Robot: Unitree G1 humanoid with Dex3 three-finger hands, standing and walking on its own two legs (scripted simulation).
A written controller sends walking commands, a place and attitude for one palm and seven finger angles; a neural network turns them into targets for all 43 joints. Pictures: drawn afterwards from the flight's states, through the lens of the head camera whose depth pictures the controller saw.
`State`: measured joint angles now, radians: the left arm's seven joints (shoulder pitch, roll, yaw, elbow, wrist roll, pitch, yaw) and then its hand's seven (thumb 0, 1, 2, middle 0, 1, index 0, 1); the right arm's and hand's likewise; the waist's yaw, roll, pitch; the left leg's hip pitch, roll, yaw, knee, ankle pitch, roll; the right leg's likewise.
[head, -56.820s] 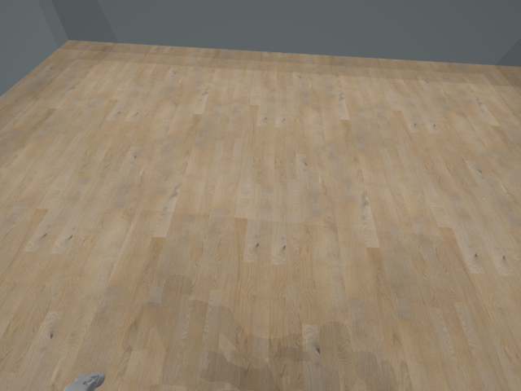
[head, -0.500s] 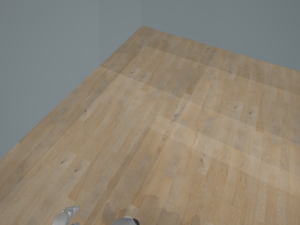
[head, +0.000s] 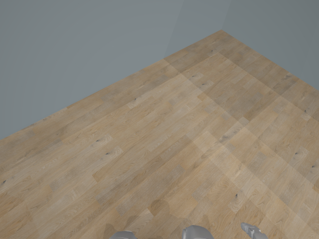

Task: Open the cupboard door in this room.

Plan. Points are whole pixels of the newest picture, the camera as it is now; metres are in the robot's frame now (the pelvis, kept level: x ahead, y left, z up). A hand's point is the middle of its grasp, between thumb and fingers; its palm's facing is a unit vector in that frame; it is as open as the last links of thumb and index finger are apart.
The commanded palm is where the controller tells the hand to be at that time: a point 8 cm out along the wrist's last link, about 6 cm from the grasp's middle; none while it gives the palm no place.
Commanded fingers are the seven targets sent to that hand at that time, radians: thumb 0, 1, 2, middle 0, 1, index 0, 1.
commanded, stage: turn to face it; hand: left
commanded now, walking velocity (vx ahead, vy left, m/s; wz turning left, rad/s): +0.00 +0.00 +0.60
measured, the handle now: out of the picture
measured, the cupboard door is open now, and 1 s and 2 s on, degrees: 47 47 47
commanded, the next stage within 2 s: none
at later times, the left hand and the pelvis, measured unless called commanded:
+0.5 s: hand out of the picture +0.03 +0.15 -0.15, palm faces +0.32 -0.92 -0.23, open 7.3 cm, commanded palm none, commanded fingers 0.00 0.90 0.90 -0.20 -0.30 -0.20 -0.30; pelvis +0.02 -0.05 +0.01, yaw +19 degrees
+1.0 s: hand out of the picture +0.01 +0.18 -0.14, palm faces +0.56 -0.78 -0.28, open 7.4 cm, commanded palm none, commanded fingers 0.00 0.90 0.90 -0.20 -0.30 -0.20 -0.30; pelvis +0.03 -0.06 +0.00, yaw +35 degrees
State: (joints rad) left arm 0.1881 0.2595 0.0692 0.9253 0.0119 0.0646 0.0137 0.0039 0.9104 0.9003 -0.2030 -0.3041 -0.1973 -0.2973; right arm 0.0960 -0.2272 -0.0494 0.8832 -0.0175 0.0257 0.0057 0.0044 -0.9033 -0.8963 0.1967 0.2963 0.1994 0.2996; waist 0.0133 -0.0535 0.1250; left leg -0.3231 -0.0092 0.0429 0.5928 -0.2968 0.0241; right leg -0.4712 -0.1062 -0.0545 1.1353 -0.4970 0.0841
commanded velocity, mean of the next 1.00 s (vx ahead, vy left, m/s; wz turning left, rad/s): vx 0.00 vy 0.00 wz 0.60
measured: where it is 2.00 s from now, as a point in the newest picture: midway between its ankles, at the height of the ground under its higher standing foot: outside the picture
